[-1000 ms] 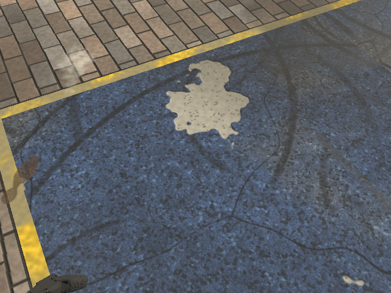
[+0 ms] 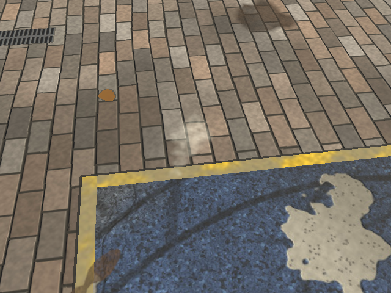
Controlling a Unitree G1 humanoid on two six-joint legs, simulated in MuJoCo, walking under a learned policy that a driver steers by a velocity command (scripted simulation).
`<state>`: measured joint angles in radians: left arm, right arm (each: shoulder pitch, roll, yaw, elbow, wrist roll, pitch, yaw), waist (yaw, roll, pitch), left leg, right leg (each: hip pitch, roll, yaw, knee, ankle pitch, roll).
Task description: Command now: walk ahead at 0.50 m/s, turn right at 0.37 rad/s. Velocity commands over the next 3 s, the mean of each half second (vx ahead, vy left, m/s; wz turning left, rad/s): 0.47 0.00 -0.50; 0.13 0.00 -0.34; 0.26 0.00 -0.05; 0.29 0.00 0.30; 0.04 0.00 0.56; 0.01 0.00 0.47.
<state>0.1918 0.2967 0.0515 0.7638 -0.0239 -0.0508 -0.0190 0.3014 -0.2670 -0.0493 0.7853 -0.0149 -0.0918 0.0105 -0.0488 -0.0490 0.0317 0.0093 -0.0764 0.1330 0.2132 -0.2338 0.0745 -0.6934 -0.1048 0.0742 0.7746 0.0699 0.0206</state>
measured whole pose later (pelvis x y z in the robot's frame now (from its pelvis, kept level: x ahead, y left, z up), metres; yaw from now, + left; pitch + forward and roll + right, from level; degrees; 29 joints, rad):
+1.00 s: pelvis +0.43 -0.06 -0.01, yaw -27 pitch -1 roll +1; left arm 0.21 0.27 0.03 0.70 0.02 0.05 0.02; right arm 0.15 -0.24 -0.02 0.77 -0.01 -0.01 0.01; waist -0.01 0.00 0.05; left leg -0.34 -0.02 0.02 0.50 -0.16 0.02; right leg -0.27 -0.01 0.06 0.55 -0.26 0.02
